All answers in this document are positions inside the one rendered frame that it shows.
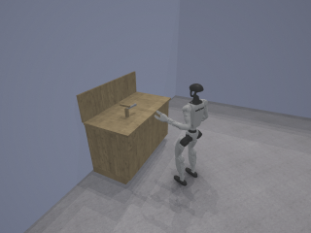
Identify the left robot forearm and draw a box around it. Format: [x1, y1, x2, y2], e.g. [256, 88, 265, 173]
[166, 117, 189, 130]

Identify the left robot foot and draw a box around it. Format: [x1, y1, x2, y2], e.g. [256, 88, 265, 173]
[174, 175, 187, 186]

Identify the robot foot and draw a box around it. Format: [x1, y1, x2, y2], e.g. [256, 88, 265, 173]
[174, 175, 187, 186]
[185, 167, 198, 178]

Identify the tap lever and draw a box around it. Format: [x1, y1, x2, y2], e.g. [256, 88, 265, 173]
[127, 103, 137, 109]

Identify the counter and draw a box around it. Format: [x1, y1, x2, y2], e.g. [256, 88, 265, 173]
[76, 71, 171, 184]

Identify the left robot upper arm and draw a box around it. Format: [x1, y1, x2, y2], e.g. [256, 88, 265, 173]
[182, 104, 191, 131]

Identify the right robot upper arm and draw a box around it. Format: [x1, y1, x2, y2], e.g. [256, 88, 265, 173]
[200, 99, 209, 119]

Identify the right robot foot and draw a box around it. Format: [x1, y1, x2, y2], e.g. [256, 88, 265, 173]
[185, 167, 198, 178]

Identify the robot left hand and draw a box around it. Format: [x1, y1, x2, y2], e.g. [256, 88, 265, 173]
[155, 111, 168, 122]

